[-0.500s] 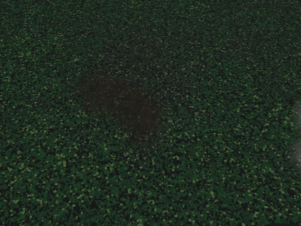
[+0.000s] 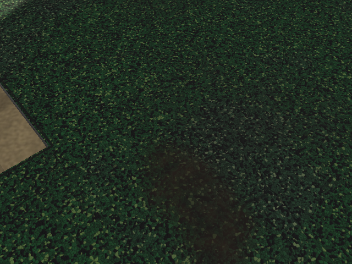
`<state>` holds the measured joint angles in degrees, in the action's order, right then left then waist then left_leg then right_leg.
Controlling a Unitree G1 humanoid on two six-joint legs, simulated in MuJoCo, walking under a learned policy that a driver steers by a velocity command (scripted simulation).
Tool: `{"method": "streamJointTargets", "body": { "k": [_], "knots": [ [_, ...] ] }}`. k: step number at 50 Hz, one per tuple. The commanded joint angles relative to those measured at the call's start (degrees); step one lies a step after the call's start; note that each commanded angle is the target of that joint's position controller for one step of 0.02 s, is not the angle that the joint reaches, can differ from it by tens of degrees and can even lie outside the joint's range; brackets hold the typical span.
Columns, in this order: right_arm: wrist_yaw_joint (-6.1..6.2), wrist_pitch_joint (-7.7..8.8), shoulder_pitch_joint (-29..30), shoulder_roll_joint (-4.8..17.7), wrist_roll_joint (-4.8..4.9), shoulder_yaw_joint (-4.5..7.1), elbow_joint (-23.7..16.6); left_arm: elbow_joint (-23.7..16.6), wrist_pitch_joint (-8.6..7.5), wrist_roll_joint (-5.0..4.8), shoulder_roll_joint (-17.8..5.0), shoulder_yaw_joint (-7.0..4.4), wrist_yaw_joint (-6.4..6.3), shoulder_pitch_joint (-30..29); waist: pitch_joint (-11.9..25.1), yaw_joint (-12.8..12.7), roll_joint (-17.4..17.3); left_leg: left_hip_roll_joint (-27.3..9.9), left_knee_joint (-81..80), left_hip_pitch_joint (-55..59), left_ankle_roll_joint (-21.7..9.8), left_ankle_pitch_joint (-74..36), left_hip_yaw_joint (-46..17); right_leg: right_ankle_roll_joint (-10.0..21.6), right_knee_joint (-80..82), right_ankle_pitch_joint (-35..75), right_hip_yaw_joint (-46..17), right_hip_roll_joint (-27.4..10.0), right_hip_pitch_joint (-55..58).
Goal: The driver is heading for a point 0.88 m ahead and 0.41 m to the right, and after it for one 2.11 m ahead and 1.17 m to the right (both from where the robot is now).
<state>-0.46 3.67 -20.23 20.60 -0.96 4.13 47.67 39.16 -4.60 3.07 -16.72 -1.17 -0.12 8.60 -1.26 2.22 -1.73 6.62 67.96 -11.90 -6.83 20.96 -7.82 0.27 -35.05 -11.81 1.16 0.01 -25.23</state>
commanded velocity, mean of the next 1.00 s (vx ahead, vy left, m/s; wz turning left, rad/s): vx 0.90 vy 0.00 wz -0.67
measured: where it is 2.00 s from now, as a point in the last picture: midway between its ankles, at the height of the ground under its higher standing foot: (233, 149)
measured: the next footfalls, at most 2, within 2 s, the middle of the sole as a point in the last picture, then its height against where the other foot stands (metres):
left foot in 0.32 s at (159, 260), level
right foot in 0.76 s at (233, 174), level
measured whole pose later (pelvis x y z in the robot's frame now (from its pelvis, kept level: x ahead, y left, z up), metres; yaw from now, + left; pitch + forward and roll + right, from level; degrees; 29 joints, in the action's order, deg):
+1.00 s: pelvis +0.84 -0.21 +0.01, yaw -45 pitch +1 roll -1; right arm 0.8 2.4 -1.8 14.3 -2.4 -1.0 33.9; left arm 45.5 -0.3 0.3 -18.1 -3.8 0.5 20.4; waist -7.3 -3.4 -0.3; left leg -6.4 57.3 -40.5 4.1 15.5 -5.9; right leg 10.1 -25.9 -12.5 -5.8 13.0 -11.9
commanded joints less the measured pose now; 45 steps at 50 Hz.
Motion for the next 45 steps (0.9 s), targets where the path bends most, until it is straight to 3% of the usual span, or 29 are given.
{"method": "streamJointTargets", "body": {
  "k": [1, 3, 6, 9, 10, 13, 14, 15, 16, 17, 18, 19, 20, 21, 23, 26, 28, 31, 33, 34, 36, 37, 38, 39, 40, 41, 42, 43, 45],
  "knots": [
    [-1.29, 0.97, 8.8, 2.5, -1.41, -0.94, -8.0, 2.4, -0.39, -0.24, -6.3, -2.92, 0.42, 12.0, 3.0, -6.0, 3.2, -6.2, 6.3, -28.7, 0.4, -6.2, -0.2, 9.4, 20.7, -15.7, -29.0, -15.2, 25.6],
    [-2.29, 0.18, 9.6, -0.3, -2.32, -2.02, -9.7, 6.3, -0.99, -1.19, -3.2, -1.81, 0.6, 15.3, 0.6, -3.1, 6.8, -7.6, 1.7, -27.9, 1.4, -4.3, 0.3, 9.4, 22.3, -9.9, -23.8, -11.4, 21.2],
    [-2.75, 0.12, 16.2, -0.8, -3.48, -3.39, -13.6, 7.8, -1.61, -2.62, -4.8, -2.28, 0.6, 17.7, -3.2, -2.3, 6.0, -10.5, -7.6, -32.6, 4.5, -5.7, 5.0, 12.7, 26.9, -1.7, -22.2, -10.7, 18.4],
    [-3.88, 1.01, 23.9, -1.9, -1.81, -5.14, -16.4, 7.5, -1.69, -2.7, -7.2, -3.42, 0.55, 15.9, -5.2, -2.6, 5.5, -9.0, -27.6, -19.0, 6.6, -17.5, 8.3, 11.3, 31.2, 7.4, -14.8, -6.4, 8.1],
    [-4.0, 1.06, 24.7, -1.9, -1.35, -5.26, -16.4, 7.8, -1.82, -3.17, -8.7, -3.87, 0.77, 16.5, -4.4, -2.9, 5.9, -7.6, -29.8, -12.3, 6.5, -20.0, 9.9, 11.2, 32.8, 12.0, -14.5, -7.0, 5.8],
    [-2.4, 1.03, 24.1, 0.8, -1.11, -4.21, -15.7, 8.9, -1.78, -3.74, -9.8, -4.06, 1.21, 19.0, -1.8, -2.6, 5.5, -6.0, -34.6, -5.5, 5.3, -21.5, 9.5, 9.8, 27.2, 28.3, -14.2, -8.5, 13.1],
    [-1.59, 1.14, 20.6, 2.2, -1.51, -3.41, -14.6, 9.6, -1.68, -3.6, -10.5, -4.15, 1.15, 20.1, 1.7, -1.1, 5.0, -4.5, -35.9, -1.0, 4.5, -17.5, 9.8, 8.9, 19.8, 38.4, -13.0, -8.0, 16.7],
    [-0.71, 1.38, 12.5, 3.3, -1.88, -2.59, -12.0, 9.9, -1.34, -3.47, -11.5, -4.4, 1.05, 20.1, 6.6, 2.8, 4.4, -3.3, -37.0, 8.4, 3.8, -14.8, 10.3, 7.9, 7.8, 42.7, -11.6, -6.4, 16.1],
    [0.44, 1.64, 3.3, 5.5, -2.39, -1.41, -9.8, 9.2, -1.32, -3.58, -11.3, -4.45, 1.09, 18.6, 11.3, 7.5, 4.1, -8.0, -36.1, 21.5, 3.0, -12.0, 6.9, 7.0, -6.6, 34.9, -11.5, -3.9, 7.5],
    [1.66, 1.77, -7.6, 10.0, -3.74, 0.15, -8.9, 7.2, -1.66, -3.24, -5.6, -3.23, 0.89, 17.9, 19.8, 10.2, -3.9, -23.5, -38.3, 32.8, 1.7, 9.4, -9.6, 6.9, -26.1, 7.9, -8.8, -0.3, -1.3],
    [1.65, 1.06, -5.4, 12.3, -3.91, 0.69, -9.4, 4.3, -1.05, -5.6, -1.6, -2.3, 0.69, 21.9, 25.9, 5.2, -15.6, -34.9, -50.2, 36.9, -2.7, 24.9, -37.9, 6.4, -41.9, -14.0, -6.5, 3.5, -13.8],
    [1.55, 0.64, 0.1, 7.7, -2.82, 0.44, -9.9, 4.9, -0.1, -4.2, -5.0, -2.77, 0.29, 18.1, 16.5, 3.9, -9.0, -32.1, -52.9, 29.7, -3.3, 26.1, -35.6, 6.8, -44.7, -8.8, -6.2, -0.7, -19.9],
    [1.35, 0.99, 3.2, 2.8, -2.25, -0.59, -9.7, 4.9, 0.51, -3.25, -5.0, -2.86, 0.66, 13.8, 8.6, 3.4, -3.9, -29.4, -52.2, 22.7, -2.9, 16.6, -25.0, 6.6, -42.7, -5.1, -5.6, -2.9, -21.0],
    [1.06, 1.36, 3.5, 0.9, -2.38, -0.94, -8.5, 4.9, 1.04, -2.81, -4.0, -2.75, 1.16, 11.5, 3.8, 2.3, -0.9, -27.2, -53.3, 16.6, -2.4, 4.5, -17.4, 6.0, -40.9, -4.1, -5.4, -4.3, -19.7],
    [1.07, 2.35, 3.1, -0.3, -1.59, -1.16, -6.2, 4.3, 2.86, -1.62, -1.8, -2.57, 2.25, 10.9, 0.4, -1.0, -3.6, -24.8, -55.6, 9.4, -1.2, -4.4, -7.5, 4.9, -38.6, -4.5, -5.4, -6.4, -17.4],
    [0.44, 3.7, 1.7, -2.1, 0.02, -1.41, -3.3, 0.4, 4.66, -1.21, -0.1, -2.05, 3.47, 3.4, -2.9, -2.5, -3.0, -23.4, -58.7, 8.4, 0.5, -17.5, 3.7, 4.4, -36.3, -1.0, -3.9, -8.1, -22.1],
    [0.47, 4.21, 3.7, -1.7, -0.13, -1.3, -2.8, -2.7, 4.54, -1.32, 0.0, -1.42, 4.45, -1.1, -4.2, -4.1, -3.8, -20.8, -60.4, 6.0, 1.8, -24.4, 12.2, 4.7, -30.4, 5.7, -2.3, -8.0, -21.1],
    [0.85, 4.41, 4.0, 0.9, -0.14, -0.76, -2.0, -4.9, 4.29, -1.67, -0.7, -0.56, 5.9, -7.2, -6.6, -4.2, -0.2, -17.4, -63.4, 2.9, 3.7, -33.4, 22.0, 6.7, -13.9, 14.8, 4.7, -5.0, -11.1],
    [1.21, 4.14, 0.6, 4.0, -0.03, -0.22, -1.3, -4.7, 4.05, -1.74, -1.9, -0.69, 6.02, -7.7, -4.7, -4.3, -0.2, -17.6, -58.5, 7.4, 4.5, -57.6, 24.0, 8.7, -9.2, 15.4, 9.6, -0.1, -3.8],
    [1.56, 3.45, -0.2, 6.2, -0.15, 0.3, -1.6, -3.8, 3.98, -1.87, -3.3, -1.07, 5.7, -4.9, -2.2, -6.2, -1.8, -18.4, -52.9, 11.1, 4.9, -70.3, 24.1, 9.5, -8.8, 12.7, 10.8, 2.2, -0.6],
    [2.19, 1.29, 2.5, 10.1, -0.71, 1.41, -3.0, 0.2, 3.85, -1.87, -7.3, -2.85, 4.58, 10.4, 6.4, -14.8, -4.2, -21.1, -31.2, 11.1, 4.4, -81.9, 22.7, 12.1, -8.9, 5.6, 9.2, 5.5, 15.5],
    [2.05, 0.43, 4.1, 10.2, -1.08, 1.48, -4.0, 4.2, 3.82, -1.74, -10.1, -4.54, 3.41, 22.5, 11.8, -19.5, -2.4, -20.7, -13.5, 4.0, 4.2, -73.7, 21.5, 13.8, -5.8, 2.6, 5.8, 6.6, 30.7],
    [1.06, 0.52, 4.7, 6.1, -0.72, 0.99, -3.8, 4.8, 4.72, -3.2, -13.1, -6.46, 1.75, 20.9, 9.3, -17.2, 8.6, -9.6, 10.5, -10.0, 6.7, -19.8, 21.1, 15.2, 0.3, 2.2, -2.8, 3.0, 39.0],
    [0.65, 1.36, -4.1, 0.4, -0.72, -1.0, -9.8, 1.2, 5.27, -0.45, -21.4, -7.24, 1.56, 13.9, 14.9, -5.5, 18.6, -4.0, 32.4, -31.3, 10.4, 10.6, 14.7, 25.6, 2.7, 24.3, -33.5, -13.4, 51.5],
    [1.09, 2.55, 1.7, 3.8, -0.36, -1.2, -12.2, -1.1, 5.46, -1.21, -20.7, -7.92, 0.96, 15.9, 22.9, -10.5, 8.1, -4.8, 33.7, -37.6, 9.9, 6.5, 4.0, 29.4, 12.2, 17.5, -45.1, -16.6, 54.6],
    [1.16, 3.27, 4.6, 4.0, -0.24, -1.64, -12.6, 0.1, 5.01, -1.85, -17.8, -7.31, 0.05, 13.9, 13.0, -7.8, 1.8, -8.0, 26.4, -37.9, 9.5, 3.5, 2.8, 26.4, 16.0, 20.6, -41.7, -16.0, 43.9],
    [1.28, 3.08, 5.9, 3.2, -0.74, -1.96, -12.7, 1.4, 4.49, -2.4, -14.7, -6.39, -0.41, 11.7, 4.9, -4.1, -1.9, -10.5, 18.5, -34.6, 9.7, 2.7, 3.1, 23.7, 15.9, 26.5, -35.0, -12.8, 32.6],
    [1.47, 1.95, 5.3, 2.8, -1.51, -2.09, -11.8, 1.0, 3.89, -2.64, -13.2, -5.81, -0.61, 9.3, 1.0, -1.8, -3.2, -11.8, 14.9, -30.2, 10.2, 3.1, 3.6, 21.9, 15.3, 35.3, -29.3, -10.5, 23.6],
    [1.49, -1.11, 3.7, 2.9, -2.49, -2.03, -11.5, 0.7, 3.05, -3.4, -10.7, -4.74, -0.28, 7.5, 0.0, 0.9, -4.1, -13.4, 5.3, -21.5, 11.9, 3.5, 4.6, 19.5, 16.4, 45.8, -21.9, -6.5, 11.9]
  ]
}}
